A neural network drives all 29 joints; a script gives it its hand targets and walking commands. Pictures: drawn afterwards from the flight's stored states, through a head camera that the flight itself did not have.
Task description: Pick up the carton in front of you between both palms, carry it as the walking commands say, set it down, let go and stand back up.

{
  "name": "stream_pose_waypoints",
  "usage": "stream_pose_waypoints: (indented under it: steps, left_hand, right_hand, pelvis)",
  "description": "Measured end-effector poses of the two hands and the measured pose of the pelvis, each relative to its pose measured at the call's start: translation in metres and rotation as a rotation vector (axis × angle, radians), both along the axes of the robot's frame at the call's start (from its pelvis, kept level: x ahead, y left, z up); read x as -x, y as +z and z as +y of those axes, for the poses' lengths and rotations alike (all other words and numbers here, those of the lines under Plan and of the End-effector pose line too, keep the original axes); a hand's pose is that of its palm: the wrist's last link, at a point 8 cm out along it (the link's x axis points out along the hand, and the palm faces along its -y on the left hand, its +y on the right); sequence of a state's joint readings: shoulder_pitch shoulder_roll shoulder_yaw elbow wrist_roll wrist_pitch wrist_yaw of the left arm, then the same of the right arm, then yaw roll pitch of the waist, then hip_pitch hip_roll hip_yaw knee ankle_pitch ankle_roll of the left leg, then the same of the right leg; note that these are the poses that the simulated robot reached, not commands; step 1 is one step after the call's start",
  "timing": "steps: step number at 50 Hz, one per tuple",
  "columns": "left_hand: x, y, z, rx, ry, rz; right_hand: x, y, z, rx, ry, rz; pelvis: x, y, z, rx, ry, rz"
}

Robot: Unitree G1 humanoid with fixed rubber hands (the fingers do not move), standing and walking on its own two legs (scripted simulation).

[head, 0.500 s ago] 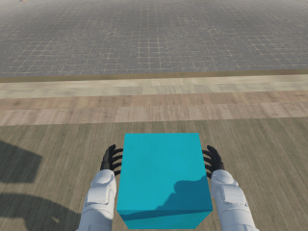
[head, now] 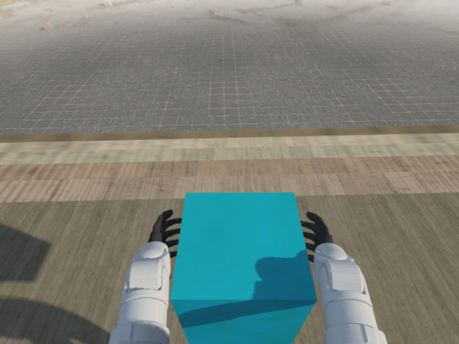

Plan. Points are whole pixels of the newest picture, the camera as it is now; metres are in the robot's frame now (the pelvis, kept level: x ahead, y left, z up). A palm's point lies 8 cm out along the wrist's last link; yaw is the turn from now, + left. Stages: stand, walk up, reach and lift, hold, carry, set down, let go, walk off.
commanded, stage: reach and lift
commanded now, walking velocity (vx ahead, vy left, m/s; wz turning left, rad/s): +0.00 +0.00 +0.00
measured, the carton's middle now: (239, 271) +0.30 +0.00 -0.04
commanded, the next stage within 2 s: hold in 0.64 s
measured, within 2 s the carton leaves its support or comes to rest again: neither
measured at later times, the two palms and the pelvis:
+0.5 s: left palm (158, 242) +0.31 +0.15 +0.04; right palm (323, 244) +0.30 -0.15 +0.04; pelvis +0.02 +0.00 +0.01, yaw +0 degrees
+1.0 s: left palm (154, 242) +0.30 +0.15 +0.06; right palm (326, 244) +0.29 -0.15 +0.05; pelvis +0.01 +0.00 +0.01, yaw +0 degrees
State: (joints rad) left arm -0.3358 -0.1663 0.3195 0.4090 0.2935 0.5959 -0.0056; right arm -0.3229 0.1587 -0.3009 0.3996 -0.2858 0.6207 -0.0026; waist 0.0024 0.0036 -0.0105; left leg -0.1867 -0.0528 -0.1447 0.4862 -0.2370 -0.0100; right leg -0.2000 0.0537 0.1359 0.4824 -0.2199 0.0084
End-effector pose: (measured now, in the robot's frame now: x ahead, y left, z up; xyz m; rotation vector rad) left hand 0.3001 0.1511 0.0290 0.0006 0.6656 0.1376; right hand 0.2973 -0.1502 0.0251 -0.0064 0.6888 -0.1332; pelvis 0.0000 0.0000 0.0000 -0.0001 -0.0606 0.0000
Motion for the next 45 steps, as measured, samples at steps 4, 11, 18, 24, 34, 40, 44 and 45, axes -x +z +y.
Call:
stream_pose_waypoints:
  steps: [4, 11, 18, 24, 34, 40, 44, 45]
  left_hand:
    - [-0.002, 0.003, 0.000, 0.000, 0.001, -0.005]
    - [-0.004, 0.006, 0.000, -0.004, -0.002, -0.005]
    - [-0.007, 0.009, 0.000, -0.016, -0.012, -0.002]
    - [-0.007, 0.011, 0.001, -0.021, -0.018, -0.001]
    - [-0.006, 0.017, 0.001, -0.024, -0.020, -0.007]
    - [-0.002, 0.030, 0.001, -0.020, -0.017, -0.036]
    - [0.000, 0.031, 0.001, -0.017, -0.013, -0.021]
    - [0.001, 0.030, 0.002, -0.016, -0.013, -0.017]
  right_hand:
    - [-0.002, 0.003, 0.000, 0.000, 0.001, -0.005]
    - [-0.005, 0.006, 0.000, 0.002, 0.004, -0.005]
    - [-0.007, 0.009, 0.000, 0.014, 0.011, -0.003]
    - [-0.007, 0.011, 0.001, 0.019, 0.014, -0.002]
    - [-0.005, 0.017, 0.001, 0.022, 0.014, -0.008]
    - [-0.002, 0.030, 0.001, 0.020, 0.012, -0.037]
    - [0.000, 0.031, 0.002, 0.016, 0.013, -0.022]
    - [0.001, 0.031, 0.002, 0.015, 0.013, -0.018]
  pelvis:
    - [-0.001, 0.001, -0.001, 0.000, 0.000, -0.001]
    - [-0.007, 0.003, -0.001, 0.000, 0.001, -0.004]
    - [-0.014, 0.005, -0.001, 0.001, 0.002, -0.007]
    - [-0.019, 0.006, 0.000, 0.001, 0.001, -0.012]
    - [-0.020, 0.007, 0.001, 0.001, 0.000, -0.025]
    - [-0.019, 0.008, 0.001, 0.001, -0.001, -0.041]
    - [-0.016, 0.008, 0.001, 0.001, -0.001, -0.056]
    - [-0.015, 0.008, 0.001, 0.001, -0.001, -0.058]
